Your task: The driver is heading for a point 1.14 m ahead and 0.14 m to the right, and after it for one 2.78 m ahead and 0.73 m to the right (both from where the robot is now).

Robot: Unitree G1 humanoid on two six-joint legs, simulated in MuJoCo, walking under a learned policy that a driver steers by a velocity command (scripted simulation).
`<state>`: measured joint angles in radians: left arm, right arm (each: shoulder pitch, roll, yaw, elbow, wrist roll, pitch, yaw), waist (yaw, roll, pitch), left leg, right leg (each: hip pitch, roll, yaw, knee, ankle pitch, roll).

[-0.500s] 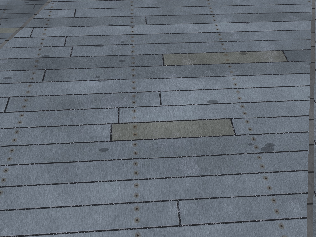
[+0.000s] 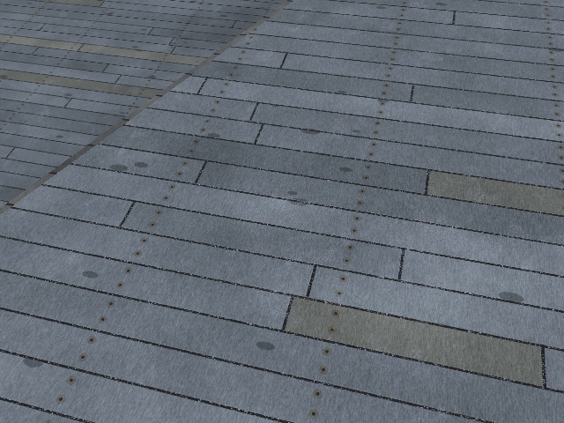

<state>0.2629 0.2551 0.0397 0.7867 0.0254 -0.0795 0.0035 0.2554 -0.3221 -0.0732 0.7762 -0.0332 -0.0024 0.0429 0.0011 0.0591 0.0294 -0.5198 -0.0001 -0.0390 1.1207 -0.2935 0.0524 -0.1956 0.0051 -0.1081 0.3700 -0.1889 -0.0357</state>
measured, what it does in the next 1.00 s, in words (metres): walks ahead: left foot, then right foot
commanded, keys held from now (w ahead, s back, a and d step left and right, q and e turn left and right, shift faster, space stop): w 1.00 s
